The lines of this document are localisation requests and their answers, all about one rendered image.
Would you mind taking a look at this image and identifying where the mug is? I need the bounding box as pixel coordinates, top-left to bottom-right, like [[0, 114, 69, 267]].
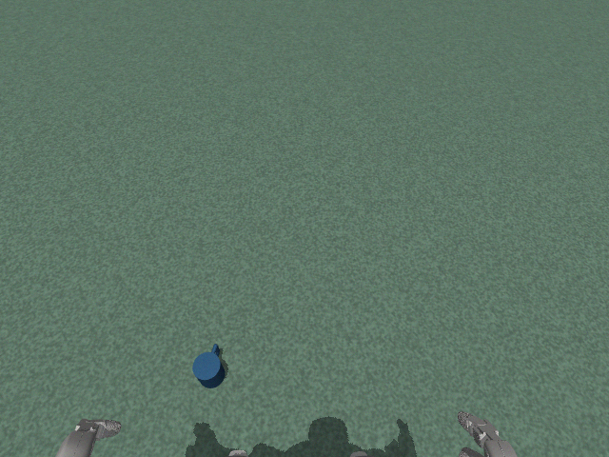
[[192, 344, 225, 388]]

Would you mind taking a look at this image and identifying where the right robot hand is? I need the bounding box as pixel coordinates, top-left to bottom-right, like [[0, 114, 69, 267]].
[[458, 411, 518, 457]]

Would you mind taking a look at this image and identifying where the left robot hand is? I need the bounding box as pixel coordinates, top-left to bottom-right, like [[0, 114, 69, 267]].
[[55, 419, 121, 457]]

